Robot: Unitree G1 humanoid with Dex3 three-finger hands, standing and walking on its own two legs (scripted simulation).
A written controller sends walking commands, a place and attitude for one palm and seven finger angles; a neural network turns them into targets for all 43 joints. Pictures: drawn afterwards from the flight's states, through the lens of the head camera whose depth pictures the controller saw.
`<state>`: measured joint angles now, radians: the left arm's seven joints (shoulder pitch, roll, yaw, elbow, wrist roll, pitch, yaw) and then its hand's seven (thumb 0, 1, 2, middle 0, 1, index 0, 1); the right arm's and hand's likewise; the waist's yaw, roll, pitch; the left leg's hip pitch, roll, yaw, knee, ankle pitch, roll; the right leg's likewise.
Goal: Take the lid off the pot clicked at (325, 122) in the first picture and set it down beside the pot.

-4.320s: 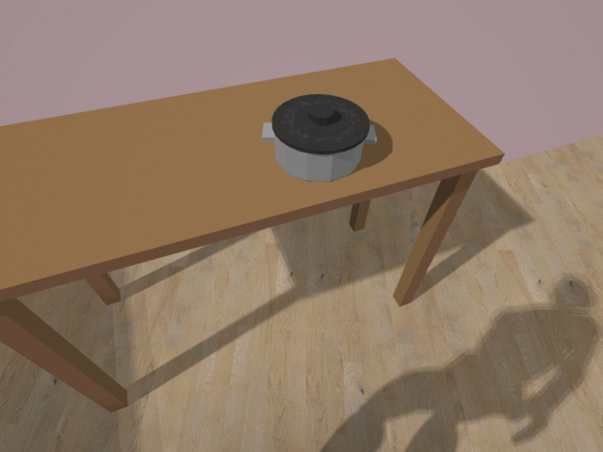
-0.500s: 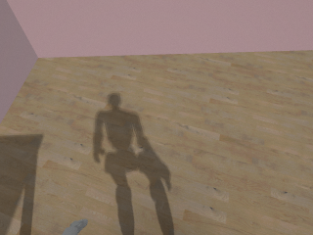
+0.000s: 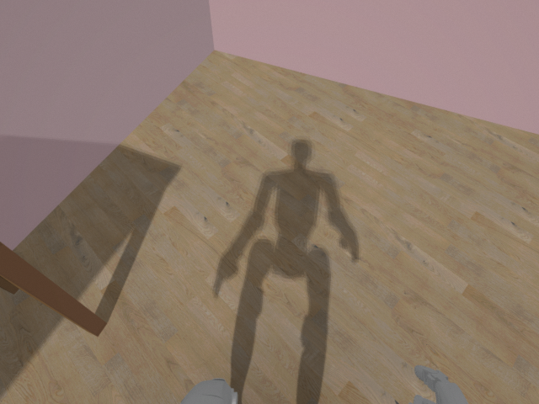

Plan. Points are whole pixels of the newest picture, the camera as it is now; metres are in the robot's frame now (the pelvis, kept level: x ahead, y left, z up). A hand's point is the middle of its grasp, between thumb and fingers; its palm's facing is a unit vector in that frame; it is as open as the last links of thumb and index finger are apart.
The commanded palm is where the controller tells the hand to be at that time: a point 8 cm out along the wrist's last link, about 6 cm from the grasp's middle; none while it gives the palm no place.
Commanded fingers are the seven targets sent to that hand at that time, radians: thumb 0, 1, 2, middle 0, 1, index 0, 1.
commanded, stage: turn to face it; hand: left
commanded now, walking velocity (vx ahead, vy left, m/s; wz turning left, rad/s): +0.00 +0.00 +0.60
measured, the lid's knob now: out of the picture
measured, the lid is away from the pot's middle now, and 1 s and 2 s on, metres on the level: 0.00 0.00 0.00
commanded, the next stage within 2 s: take the last steps up to it in 1.96 s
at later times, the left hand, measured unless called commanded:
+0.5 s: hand out of the picture +0.04 +0.22 -0.14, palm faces +0.30 -0.89 -0.33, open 7.4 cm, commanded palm none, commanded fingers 0.00 0.90 0.90 -0.20 -0.30 -0.20 -0.30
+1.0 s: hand out of the picture -0.10 +0.14 -0.17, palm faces +0.62 -0.74 -0.26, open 7.4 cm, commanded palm none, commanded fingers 0.00 0.90 0.90 -0.20 -0.30 -0.20 -0.30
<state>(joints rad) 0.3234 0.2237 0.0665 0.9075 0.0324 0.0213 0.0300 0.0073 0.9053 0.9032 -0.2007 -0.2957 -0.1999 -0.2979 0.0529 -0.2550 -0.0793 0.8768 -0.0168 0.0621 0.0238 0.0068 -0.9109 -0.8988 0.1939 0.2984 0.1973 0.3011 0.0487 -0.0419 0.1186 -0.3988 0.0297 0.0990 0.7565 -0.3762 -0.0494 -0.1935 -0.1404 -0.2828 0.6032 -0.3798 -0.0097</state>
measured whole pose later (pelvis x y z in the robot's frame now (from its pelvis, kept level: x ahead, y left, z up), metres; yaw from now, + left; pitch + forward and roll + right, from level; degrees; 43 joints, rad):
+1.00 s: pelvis +0.00 -0.04 +0.00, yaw +36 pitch +0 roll +2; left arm 0.30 0.21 0.06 0.88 0.03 0.02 0.03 0.01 0.91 0.90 -0.20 -0.30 -0.20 -0.30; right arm 0.08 -0.25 -0.08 0.90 -0.01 0.07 0.03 0.01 -0.91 -0.90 0.20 0.30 0.20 0.30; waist 0.03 -0.04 0.12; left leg -0.38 0.02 0.08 0.76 -0.40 -0.05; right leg -0.19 -0.14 -0.26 0.59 -0.39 0.00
